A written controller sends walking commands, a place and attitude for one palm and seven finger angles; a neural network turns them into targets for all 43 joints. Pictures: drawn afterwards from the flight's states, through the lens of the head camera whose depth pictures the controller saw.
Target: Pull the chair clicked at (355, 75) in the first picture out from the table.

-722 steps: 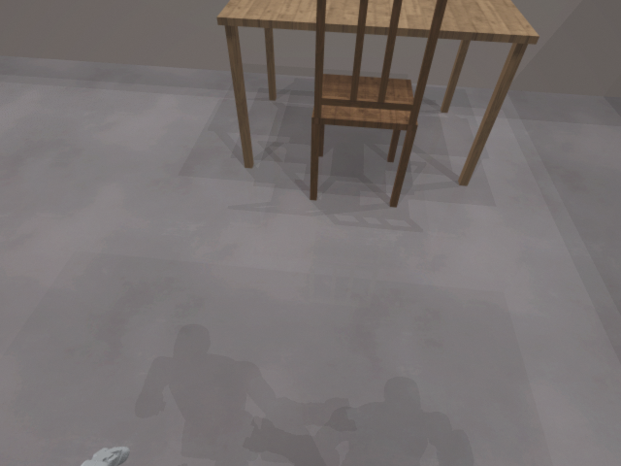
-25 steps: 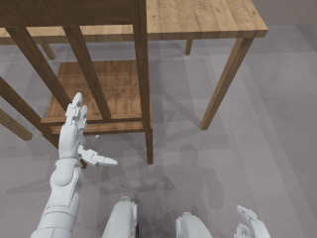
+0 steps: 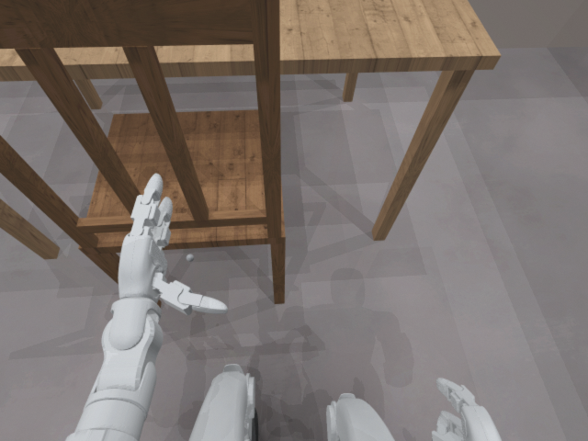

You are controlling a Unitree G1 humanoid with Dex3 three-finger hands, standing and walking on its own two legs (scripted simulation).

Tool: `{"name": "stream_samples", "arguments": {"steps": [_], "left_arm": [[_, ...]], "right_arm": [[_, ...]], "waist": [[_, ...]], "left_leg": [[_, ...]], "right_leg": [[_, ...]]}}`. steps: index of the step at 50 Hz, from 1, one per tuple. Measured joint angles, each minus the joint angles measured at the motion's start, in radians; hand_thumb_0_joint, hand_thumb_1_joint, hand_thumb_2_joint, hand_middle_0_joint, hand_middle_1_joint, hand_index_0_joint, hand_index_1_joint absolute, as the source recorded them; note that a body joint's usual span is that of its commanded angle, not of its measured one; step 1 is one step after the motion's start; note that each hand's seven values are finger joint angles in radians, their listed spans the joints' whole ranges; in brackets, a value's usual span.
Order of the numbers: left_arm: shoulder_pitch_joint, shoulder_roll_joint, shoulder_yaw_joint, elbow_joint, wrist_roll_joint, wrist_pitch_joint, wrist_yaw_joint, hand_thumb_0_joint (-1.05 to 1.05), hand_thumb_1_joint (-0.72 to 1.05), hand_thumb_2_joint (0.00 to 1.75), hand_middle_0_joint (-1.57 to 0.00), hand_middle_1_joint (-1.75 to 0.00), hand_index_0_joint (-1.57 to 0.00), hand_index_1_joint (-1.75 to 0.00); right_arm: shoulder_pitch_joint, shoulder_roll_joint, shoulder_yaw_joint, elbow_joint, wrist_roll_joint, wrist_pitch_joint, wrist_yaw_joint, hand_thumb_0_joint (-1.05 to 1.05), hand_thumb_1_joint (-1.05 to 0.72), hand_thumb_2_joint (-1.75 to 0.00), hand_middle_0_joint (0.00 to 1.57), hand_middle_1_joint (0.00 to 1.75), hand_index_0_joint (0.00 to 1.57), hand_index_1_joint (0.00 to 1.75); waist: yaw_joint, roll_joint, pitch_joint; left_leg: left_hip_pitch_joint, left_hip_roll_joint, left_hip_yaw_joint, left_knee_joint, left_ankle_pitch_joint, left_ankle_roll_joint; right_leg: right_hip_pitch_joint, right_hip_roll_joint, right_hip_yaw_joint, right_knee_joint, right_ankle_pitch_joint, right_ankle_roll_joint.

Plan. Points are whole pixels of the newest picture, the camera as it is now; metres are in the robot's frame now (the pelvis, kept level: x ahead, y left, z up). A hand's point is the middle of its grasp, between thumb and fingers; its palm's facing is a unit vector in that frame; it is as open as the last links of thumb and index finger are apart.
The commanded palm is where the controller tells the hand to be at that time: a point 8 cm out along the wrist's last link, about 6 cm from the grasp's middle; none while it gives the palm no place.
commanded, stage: push the fingers through the gap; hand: left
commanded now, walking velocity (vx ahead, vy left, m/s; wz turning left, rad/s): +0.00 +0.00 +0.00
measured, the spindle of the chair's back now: (104, 156) +0.49 +0.29 +0.06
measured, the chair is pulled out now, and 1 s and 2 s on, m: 0.00 0.00 0.00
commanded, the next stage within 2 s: hook a spindle and tug to test in 1.52 s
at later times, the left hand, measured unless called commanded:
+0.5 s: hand (191, 218) +0.41 +0.16 +0.03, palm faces +0.09 -0.99 -0.03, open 16.9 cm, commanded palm +0.38 +0.21 +0.03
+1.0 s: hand (190, 193) +0.45 +0.16 +0.02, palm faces +0.10 -0.99 -0.03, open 16.9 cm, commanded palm +0.43 +0.21 +0.03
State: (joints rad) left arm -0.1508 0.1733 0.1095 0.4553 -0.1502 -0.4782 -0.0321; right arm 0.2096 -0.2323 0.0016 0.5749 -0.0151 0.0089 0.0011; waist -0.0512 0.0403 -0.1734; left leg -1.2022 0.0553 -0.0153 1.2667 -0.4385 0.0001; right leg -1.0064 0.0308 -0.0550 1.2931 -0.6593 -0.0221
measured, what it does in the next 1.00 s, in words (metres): stands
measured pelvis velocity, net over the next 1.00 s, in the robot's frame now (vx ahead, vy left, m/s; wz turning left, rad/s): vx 0.00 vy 0.00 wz -0.02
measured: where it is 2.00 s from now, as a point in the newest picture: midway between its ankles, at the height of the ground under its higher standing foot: outside the picture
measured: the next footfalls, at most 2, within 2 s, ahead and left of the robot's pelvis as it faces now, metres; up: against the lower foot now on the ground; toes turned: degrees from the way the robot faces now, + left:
none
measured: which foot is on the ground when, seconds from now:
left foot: down 0.00-1.00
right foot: down 0.00-1.00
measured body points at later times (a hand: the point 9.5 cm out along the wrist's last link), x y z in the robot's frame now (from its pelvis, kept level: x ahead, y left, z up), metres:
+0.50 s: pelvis +0.00 +0.00 +0.00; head +0.11 +0.01 +0.43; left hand +0.40 +0.21 +0.03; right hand +0.10 -0.25 -0.12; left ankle +0.08 +0.12 -0.62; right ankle -0.02 -0.11 -0.62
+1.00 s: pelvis +0.00 +0.00 -0.01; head +0.12 +0.02 +0.43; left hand +0.44 +0.22 +0.03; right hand +0.08 -0.25 -0.13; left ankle +0.08 +0.12 -0.62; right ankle -0.02 -0.11 -0.62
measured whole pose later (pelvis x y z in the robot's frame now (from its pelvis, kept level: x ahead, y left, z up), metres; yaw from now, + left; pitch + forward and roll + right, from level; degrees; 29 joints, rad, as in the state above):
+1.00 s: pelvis +0.00 +0.00 -0.01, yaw -1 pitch +24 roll -3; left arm -0.58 0.28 0.28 0.87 -0.09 -0.48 -0.02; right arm 0.26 -0.24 0.01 0.62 -0.03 0.07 0.02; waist -0.12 0.04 -0.18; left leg -1.28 0.06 -0.02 1.29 -0.44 0.01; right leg -1.08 0.04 -0.05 1.31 -0.66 -0.02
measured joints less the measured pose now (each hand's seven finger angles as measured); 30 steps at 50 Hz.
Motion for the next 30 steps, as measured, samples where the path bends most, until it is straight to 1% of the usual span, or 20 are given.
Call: {"name": "stream_samples", "arguments": {"steps": [6, 11, 16, 23, 26, 30], "left_arm": [[-0.083, 0.016, 0.024, 0.057, 0.024, -0.007, 0.033, -0.01, -0.51, 0.3, -0.06, -0.08, -0.07, -0.08], [-0.136, 0.036, 0.041, 0.095, 0.019, 0.015, 0.026, -0.01, -0.51, 0.3, -0.06, -0.08, -0.07, -0.08], [-0.161, 0.031, 0.041, 0.131, 0.014, 0.031, 0.02, -0.01, -0.5, 0.3, -0.06, -0.08, -0.06, -0.08], [-0.211, 0.036, 0.075, 0.187, 0.031, 0.003, 0.039, -0.01, -0.5, 0.3, -0.06, -0.08, -0.07, -0.08], [-0.237, 0.05, 0.094, 0.208, 0.035, -0.007, 0.036, -0.01, -0.5, 0.3, -0.06, -0.08, -0.07, -0.08], [-0.258, 0.068, 0.108, 0.228, 0.028, -0.004, 0.021, -0.01, -0.5, 0.3, -0.06, -0.08, -0.07, -0.08]], "right_arm": [[-0.004, 0.001, 0.003, 0.011, -0.007, 0.001, 0.001, 0.01, -0.91, -0.9, 0.2, 0.3, 0.2, 0.3], [0.006, 0.001, 0.004, 0.013, -0.005, 0.011, 0.003, 0.01, -0.91, -0.9, 0.2, 0.3, 0.2, 0.3], [0.024, -0.002, 0.004, 0.018, -0.002, 0.019, 0.006, 0.01, -0.91, -0.9, 0.2, 0.3, 0.2, 0.3], [0.036, -0.002, 0.002, 0.028, -0.01, 0.022, 0.008, 0.0, -0.91, -0.9, 0.2, 0.3, 0.2, 0.3], [0.038, -0.003, 0.0, 0.033, -0.012, 0.026, 0.009, 0.0, -0.91, -0.9, 0.2, 0.3, 0.2, 0.3], [0.044, -0.005, -0.002, 0.035, -0.011, 0.034, 0.012, 0.0, -0.91, -0.9, 0.2, 0.3, 0.2, 0.3]], "waist": [[-0.01, -0.001, -0.002], [-0.017, 0.003, -0.002], [-0.02, 0.007, -0.004], [-0.034, 0.0, -0.003], [-0.039, -0.001, -0.003], [-0.041, 0.001, -0.004]], "left_leg": [[-0.025, 0.0, -0.005, 0.018, -0.002, 0.0], [-0.03, 0.002, -0.003, 0.018, -0.001, 0.001], [-0.021, 0.002, 0.001, 0.003, 0.002, 0.003], [-0.032, 0.005, 0.002, 0.004, 0.002, 0.002], [-0.04, 0.007, 0.002, 0.01, -0.001, 0.001], [-0.043, 0.008, 0.002, 0.011, -0.002, 0.001]], "right_leg": [[-0.023, 0.001, -0.004, 0.018, -0.004, 0.0], [-0.028, 0.002, -0.002, 0.016, -0.001, 0.001], [-0.021, 0.002, 0.002, 0.0, 0.005, 0.003], [-0.034, 0.005, 0.004, 0.002, 0.005, 0.002], [-0.042, 0.007, 0.004, 0.008, 0.003, 0.001], [-0.045, 0.008, 0.004, 0.007, 0.003, 0.001]]}}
